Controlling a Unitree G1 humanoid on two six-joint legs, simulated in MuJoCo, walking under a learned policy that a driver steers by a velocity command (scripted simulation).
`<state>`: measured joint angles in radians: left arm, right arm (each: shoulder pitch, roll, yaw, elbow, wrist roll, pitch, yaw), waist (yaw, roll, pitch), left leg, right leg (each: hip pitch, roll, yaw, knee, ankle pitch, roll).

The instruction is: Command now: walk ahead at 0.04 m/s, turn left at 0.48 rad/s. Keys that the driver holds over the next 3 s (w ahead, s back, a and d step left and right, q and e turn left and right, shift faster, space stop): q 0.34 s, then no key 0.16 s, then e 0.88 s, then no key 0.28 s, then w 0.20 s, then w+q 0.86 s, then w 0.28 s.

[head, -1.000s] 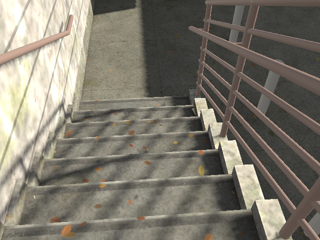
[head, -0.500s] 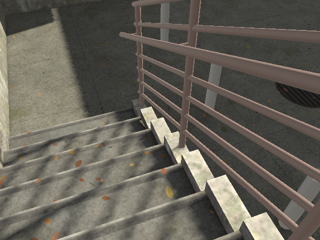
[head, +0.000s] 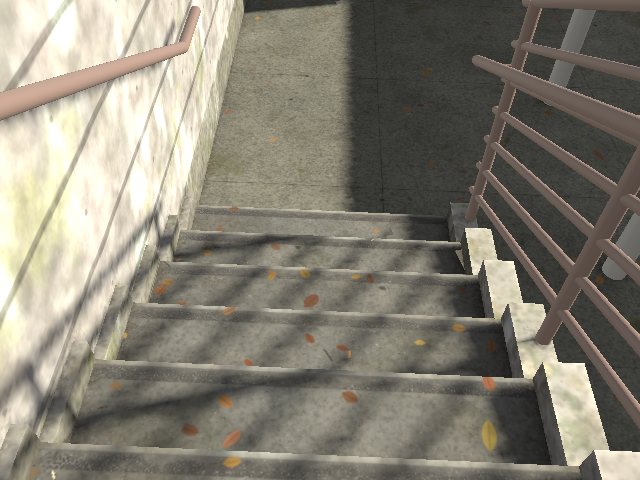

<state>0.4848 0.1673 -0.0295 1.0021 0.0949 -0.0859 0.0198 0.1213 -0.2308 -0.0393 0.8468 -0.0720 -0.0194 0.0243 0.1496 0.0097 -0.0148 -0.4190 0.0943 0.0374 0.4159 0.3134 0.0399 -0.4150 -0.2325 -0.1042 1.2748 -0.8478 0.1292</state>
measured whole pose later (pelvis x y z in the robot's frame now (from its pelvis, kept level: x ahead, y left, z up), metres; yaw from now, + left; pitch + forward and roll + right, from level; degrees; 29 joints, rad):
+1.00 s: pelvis +0.12 +0.04 -0.03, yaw +6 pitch +5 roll +1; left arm 0.33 0.23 0.08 0.75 0.05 -0.09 0.00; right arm 0.10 -0.23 -0.02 0.70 -0.06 -0.01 -0.02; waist 0.08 -0.02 -0.05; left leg -0.51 -0.02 -0.01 0.87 -0.41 -0.06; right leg -0.35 0.04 0.11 0.41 -0.15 -0.08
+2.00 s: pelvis +0.20 +0.03 -0.06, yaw -12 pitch +0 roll -2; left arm 0.25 0.21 0.08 0.84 0.09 -0.15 -0.04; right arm 0.38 -0.25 -0.08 1.00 -0.05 -0.09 0.03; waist -0.02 0.04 0.00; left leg -0.25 0.01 -0.01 0.93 -0.56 0.13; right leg -0.29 0.01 -0.10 0.65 -0.38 -0.06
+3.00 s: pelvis +0.76 +0.05 -0.38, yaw +16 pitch +2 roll -1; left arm 0.40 0.24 0.02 1.00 0.10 -0.07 -0.06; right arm 0.37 -0.22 0.01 0.94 -0.08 -0.07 0.07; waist 0.00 0.01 -0.05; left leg -0.84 0.00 -0.07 1.72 -0.26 0.10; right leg -0.30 0.06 -0.10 0.58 -0.31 -0.08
